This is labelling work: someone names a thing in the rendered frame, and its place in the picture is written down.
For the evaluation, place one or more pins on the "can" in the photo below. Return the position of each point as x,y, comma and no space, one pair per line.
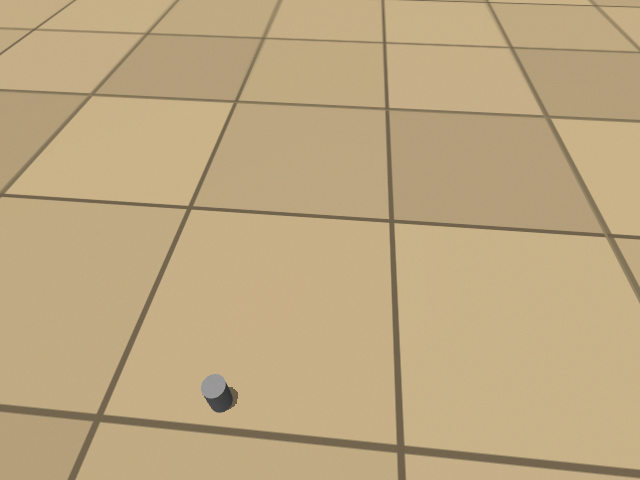
216,392

